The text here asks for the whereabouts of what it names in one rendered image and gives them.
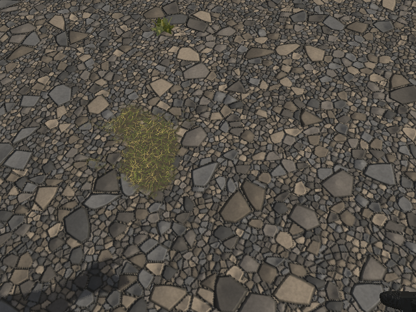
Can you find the right robot hand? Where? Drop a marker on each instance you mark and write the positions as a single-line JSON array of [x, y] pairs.
[[401, 300]]

